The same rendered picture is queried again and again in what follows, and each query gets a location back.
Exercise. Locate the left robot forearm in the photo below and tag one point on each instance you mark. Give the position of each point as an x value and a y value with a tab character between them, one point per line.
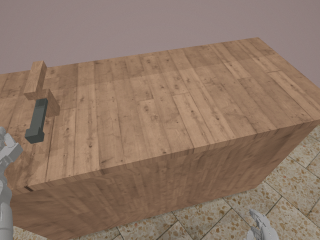
6	216

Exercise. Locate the right robot hand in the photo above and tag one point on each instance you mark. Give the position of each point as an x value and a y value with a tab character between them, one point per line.
266	232

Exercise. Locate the tap lever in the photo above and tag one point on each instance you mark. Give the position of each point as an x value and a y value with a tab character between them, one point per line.
35	133

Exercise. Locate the left robot hand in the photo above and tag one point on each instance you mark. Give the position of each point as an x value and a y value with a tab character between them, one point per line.
9	153

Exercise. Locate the counter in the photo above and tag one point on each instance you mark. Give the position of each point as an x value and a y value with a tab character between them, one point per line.
133	137

